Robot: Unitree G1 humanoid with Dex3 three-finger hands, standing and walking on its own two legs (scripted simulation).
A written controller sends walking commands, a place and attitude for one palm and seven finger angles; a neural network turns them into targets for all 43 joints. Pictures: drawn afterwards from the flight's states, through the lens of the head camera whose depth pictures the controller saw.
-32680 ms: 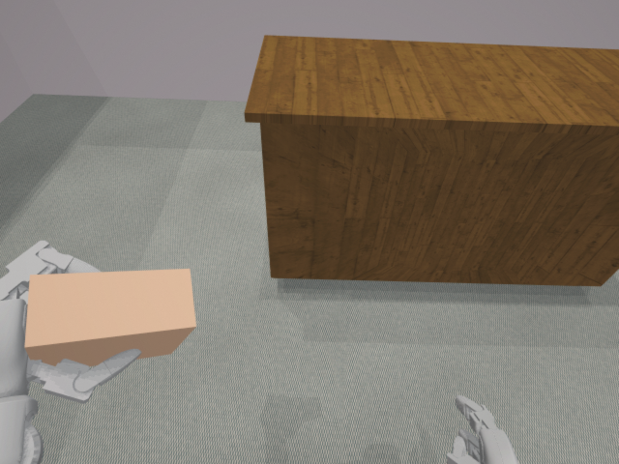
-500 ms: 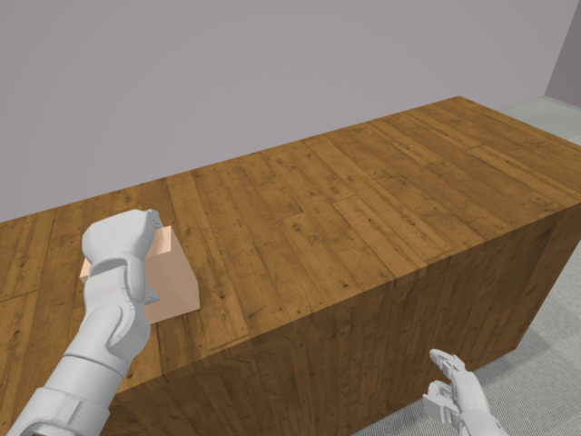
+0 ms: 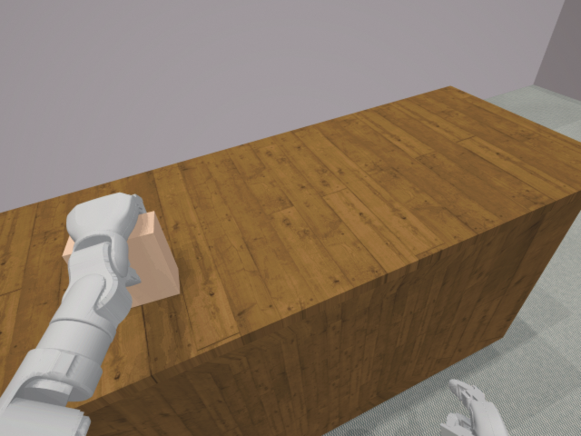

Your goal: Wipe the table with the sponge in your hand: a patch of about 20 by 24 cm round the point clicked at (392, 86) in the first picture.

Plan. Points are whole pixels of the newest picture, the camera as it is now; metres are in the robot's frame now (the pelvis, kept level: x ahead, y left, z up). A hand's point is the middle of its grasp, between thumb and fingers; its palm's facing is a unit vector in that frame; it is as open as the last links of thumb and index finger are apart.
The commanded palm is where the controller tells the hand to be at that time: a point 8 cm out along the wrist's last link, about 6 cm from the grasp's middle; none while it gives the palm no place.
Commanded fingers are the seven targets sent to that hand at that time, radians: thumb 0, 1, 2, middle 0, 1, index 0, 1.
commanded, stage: wipe forward along the middle lane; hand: left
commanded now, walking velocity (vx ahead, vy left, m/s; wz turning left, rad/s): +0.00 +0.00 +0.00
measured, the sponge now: (133, 273) +0.33 +0.29 +0.07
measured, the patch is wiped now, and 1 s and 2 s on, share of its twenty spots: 0.95 0.95 0.95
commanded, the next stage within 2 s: slide back across to the first lane in 0.68 s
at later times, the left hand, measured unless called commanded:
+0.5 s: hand (113, 225) +0.38 +0.33 +0.13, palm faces -0.07 -0.03 -1.00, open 10.0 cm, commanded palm +0.36 +0.33 +0.16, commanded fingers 0.00 0.10 1.30 -1.20 -1.60 -1.20 -1.60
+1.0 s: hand (104, 213) +0.40 +0.36 +0.13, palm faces -0.01 -0.04 -1.00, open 10.0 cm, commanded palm +0.37 +0.37 +0.18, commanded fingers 0.00 0.10 1.30 -1.20 -1.60 -1.20 -1.60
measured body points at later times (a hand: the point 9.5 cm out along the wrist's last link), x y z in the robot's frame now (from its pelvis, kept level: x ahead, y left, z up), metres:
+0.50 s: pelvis +0.00 +0.01 +0.00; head -0.02 -0.03 +0.45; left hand +0.37 +0.32 +0.18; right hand +0.12 -0.26 -0.13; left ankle +0.05 +0.14 -0.73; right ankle +0.00 -0.07 -0.73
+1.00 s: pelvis +0.01 +0.04 +0.00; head +0.00 +0.02 +0.45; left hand +0.40 +0.36 +0.18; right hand +0.14 -0.22 -0.12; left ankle +0.05 +0.14 -0.73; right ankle +0.00 -0.07 -0.73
